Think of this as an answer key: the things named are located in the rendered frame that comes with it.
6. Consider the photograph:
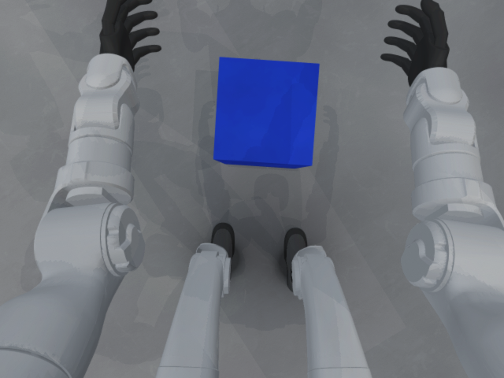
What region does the robot left shin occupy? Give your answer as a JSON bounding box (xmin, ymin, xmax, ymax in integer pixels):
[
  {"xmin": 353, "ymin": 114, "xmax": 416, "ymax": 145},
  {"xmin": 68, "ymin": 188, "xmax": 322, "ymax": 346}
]
[{"xmin": 189, "ymin": 243, "xmax": 228, "ymax": 267}]

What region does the robot left forearm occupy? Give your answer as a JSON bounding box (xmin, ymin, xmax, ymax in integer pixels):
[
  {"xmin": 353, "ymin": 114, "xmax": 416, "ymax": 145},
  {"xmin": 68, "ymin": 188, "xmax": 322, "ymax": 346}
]
[{"xmin": 34, "ymin": 54, "xmax": 140, "ymax": 272}]

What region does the right robot upper arm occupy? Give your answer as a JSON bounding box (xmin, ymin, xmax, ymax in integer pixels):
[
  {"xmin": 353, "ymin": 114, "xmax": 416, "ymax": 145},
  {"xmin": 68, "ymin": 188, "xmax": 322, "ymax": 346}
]
[{"xmin": 401, "ymin": 218, "xmax": 504, "ymax": 378}]

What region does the right robot thigh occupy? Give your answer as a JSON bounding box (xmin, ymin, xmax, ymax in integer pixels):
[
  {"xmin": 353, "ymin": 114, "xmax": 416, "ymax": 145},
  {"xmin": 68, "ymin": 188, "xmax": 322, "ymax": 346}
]
[{"xmin": 292, "ymin": 254, "xmax": 372, "ymax": 378}]

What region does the right robot hand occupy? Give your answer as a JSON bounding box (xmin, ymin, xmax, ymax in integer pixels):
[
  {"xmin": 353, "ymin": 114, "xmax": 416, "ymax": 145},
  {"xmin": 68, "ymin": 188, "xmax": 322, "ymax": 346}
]
[{"xmin": 380, "ymin": 0, "xmax": 450, "ymax": 86}]

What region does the carton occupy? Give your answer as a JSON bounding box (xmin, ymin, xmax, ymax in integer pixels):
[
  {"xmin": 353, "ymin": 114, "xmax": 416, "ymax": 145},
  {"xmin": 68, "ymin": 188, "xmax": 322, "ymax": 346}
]
[{"xmin": 213, "ymin": 57, "xmax": 320, "ymax": 169}]

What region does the left robot hand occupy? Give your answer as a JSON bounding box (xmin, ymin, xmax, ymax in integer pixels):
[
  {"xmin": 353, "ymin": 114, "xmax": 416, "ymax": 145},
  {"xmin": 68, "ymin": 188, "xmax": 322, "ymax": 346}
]
[{"xmin": 99, "ymin": 0, "xmax": 161, "ymax": 72}]

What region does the robot right forearm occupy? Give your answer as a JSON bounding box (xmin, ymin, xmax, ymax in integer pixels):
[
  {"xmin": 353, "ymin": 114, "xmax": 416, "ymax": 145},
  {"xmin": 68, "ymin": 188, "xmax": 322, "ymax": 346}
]
[{"xmin": 403, "ymin": 67, "xmax": 504, "ymax": 231}]

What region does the left robot upper arm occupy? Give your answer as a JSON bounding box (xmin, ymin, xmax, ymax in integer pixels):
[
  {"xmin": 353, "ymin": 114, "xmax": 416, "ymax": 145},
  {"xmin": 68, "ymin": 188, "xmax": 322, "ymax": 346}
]
[{"xmin": 0, "ymin": 202, "xmax": 146, "ymax": 378}]

